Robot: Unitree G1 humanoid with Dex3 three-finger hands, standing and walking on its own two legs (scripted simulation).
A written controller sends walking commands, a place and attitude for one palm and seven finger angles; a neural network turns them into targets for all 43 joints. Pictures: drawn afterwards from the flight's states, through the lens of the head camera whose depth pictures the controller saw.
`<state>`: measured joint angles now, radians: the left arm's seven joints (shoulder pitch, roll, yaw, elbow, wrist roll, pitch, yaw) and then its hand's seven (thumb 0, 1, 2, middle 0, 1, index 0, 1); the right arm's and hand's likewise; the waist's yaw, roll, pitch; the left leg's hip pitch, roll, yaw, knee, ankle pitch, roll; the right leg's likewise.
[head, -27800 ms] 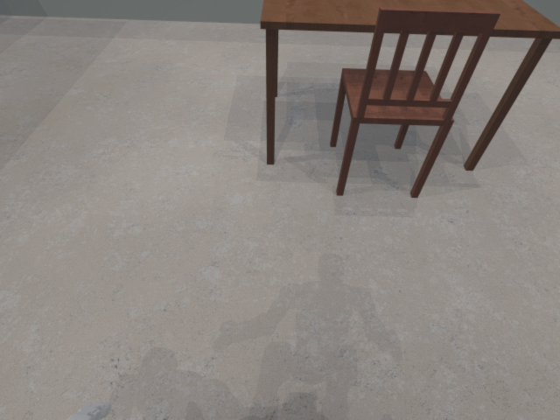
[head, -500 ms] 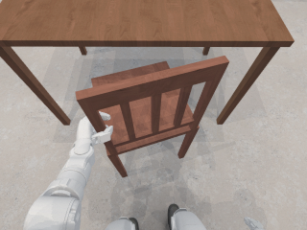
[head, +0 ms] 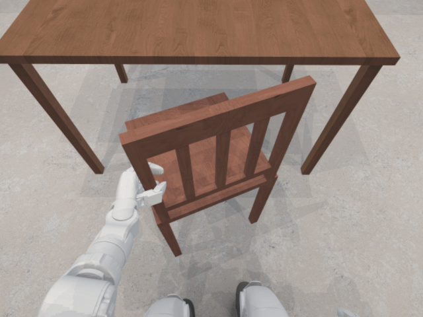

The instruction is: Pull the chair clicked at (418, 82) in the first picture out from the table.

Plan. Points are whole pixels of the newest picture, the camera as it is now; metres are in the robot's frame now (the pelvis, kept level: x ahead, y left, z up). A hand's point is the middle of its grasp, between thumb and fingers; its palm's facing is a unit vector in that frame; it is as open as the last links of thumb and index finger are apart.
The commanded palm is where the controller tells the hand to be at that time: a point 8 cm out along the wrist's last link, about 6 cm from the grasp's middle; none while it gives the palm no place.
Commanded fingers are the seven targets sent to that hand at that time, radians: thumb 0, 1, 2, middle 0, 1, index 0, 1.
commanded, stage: step backward, pulling the chair out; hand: left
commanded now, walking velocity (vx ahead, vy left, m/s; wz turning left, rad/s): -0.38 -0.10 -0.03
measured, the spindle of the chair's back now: (221, 160) +0.46 -0.02 -0.08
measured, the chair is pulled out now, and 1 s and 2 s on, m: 0.14 0.20 0.39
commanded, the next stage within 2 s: none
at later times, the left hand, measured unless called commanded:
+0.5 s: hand (156, 198) +0.35 +0.12 -0.06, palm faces -0.01 -0.98 -0.18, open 5.9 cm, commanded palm +0.34 +0.18 -0.05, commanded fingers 0.00 0.90 0.90 -0.50 -1.45 -0.50 -1.45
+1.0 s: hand (159, 226) +0.29 +0.11 -0.05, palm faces -0.07 -0.98 -0.21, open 5.8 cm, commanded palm +0.28 +0.16 -0.05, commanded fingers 0.00 0.90 0.90 -0.50 -1.45 -0.50 -1.45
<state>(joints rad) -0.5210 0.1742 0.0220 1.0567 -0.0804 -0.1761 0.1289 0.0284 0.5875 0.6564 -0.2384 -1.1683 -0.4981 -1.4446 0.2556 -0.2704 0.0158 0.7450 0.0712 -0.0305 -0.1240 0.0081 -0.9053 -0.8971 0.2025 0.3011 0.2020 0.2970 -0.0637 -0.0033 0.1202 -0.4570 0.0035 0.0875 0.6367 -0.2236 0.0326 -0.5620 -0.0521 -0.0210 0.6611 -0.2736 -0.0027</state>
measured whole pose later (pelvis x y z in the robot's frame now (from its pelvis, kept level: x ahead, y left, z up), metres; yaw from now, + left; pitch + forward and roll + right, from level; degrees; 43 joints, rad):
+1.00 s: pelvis -0.09 +0.01 +0.01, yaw -4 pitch +4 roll +0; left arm -0.53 0.19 0.02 0.99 -0.02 -0.16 0.10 -0.02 0.59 0.66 -0.16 -1.16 -0.49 -1.44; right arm 0.20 -0.22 0.01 0.71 0.02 0.04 -0.09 0.01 -0.91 -0.90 0.20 0.30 0.20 0.30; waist -0.04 0.00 0.16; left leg -0.38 0.07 0.04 0.58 -0.26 -0.03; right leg -0.37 -0.02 -0.04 0.56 -0.26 0.00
